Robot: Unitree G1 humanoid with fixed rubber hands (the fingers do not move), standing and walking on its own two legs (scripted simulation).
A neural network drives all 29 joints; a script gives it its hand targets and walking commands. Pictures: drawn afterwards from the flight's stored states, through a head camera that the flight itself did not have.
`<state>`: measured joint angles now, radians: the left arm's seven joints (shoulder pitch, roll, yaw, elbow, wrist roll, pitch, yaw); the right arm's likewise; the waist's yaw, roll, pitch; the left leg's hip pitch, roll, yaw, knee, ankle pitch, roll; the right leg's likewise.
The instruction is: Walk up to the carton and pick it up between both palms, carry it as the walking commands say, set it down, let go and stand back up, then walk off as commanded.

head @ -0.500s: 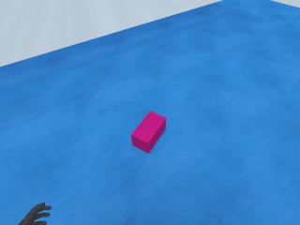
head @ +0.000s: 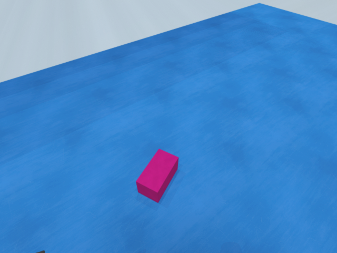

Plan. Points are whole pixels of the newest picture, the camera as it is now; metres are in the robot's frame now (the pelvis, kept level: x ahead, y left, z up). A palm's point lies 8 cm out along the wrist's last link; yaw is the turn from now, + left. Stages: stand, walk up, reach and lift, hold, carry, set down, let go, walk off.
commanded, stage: walk up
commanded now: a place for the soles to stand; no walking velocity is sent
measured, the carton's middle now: (158, 174) +0.73 +0.03 -0.69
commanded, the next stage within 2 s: none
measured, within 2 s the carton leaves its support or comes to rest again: neither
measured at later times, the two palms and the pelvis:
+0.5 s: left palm (36, 239) +0.22 +0.33 -0.10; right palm (295, 209) +0.25 -0.34 -0.06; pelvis +0.15 +0.00 -0.01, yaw +0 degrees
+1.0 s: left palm (57, 194) +0.33 +0.31 -0.08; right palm (276, 190) +0.31 -0.33 -0.09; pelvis +0.20 -0.01 +0.00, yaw +1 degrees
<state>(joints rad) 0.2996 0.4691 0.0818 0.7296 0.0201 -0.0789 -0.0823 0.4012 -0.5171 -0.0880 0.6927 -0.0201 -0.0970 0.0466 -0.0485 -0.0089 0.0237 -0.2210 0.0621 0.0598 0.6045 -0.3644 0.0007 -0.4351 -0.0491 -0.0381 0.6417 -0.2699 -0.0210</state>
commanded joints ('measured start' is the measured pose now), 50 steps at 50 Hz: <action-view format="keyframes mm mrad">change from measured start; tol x16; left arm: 1 120 166 71 -20 1 -22 18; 3 249 327 107 -44 1 -32 40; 14 27 244 44 -112 -12 -13 34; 27 154 114 15 16 -9 14 74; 50 -241 135 -39 197 -23 36 84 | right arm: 1 -17 -146 -30 -66 3 1 -8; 18 93 -264 -74 -4 -5 -15 -24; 30 -124 -38 22 -27 22 42 -36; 50 -302 -90 38 264 22 44 -52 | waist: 1 98 19 -27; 3 168 -246 -74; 5 118 -56 -8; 14 41 -165 14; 18 -31 240 -30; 27 86 191 -25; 31 66 -123 -30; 50 58 -1 -58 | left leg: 1 -263 109 -91 38 108 146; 4 -579 -10 -166 606 -144 53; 15 29 -70 26 -16 139 32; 16 129 -62 -25 -63 97 49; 18 176 358 -690 -327 -196 253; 26 -167 184 -197 -118 410 218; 32 -198 -15 -78 270 -205 31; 38 -101 84 -224 -56 200 98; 50 -21 46 -156 -128 280 53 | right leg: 1 379 79 -30 -116 -33 -35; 3 512 -369 710 -378 -332 -246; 9 175 -205 248 -300 80 -234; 14 15 -169 161 -230 -67 -184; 19 -276 25 121 473 -284 -16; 28 230 65 -33 -39 15 -22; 31 103 -318 502 -275 -21 -219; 37 79 -37 104 -32 52 -41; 50 221 -81 101 -157 165 -41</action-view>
